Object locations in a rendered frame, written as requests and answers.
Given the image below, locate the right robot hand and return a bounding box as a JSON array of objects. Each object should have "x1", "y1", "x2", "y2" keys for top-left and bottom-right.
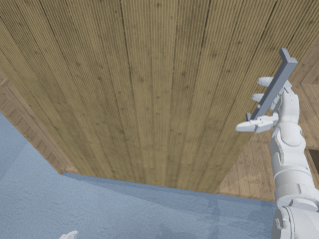
[{"x1": 235, "y1": 77, "x2": 300, "y2": 133}]

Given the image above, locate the wardrobe door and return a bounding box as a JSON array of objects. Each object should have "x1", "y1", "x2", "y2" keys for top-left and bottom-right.
[
  {"x1": 0, "y1": 68, "x2": 74, "y2": 167},
  {"x1": 0, "y1": 0, "x2": 319, "y2": 194}
]

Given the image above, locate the right robot forearm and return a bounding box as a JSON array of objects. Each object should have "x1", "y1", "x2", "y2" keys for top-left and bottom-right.
[{"x1": 269, "y1": 122, "x2": 319, "y2": 213}]

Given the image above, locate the right robot upper arm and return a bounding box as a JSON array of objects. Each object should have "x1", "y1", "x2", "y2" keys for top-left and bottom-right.
[{"x1": 271, "y1": 206, "x2": 319, "y2": 239}]

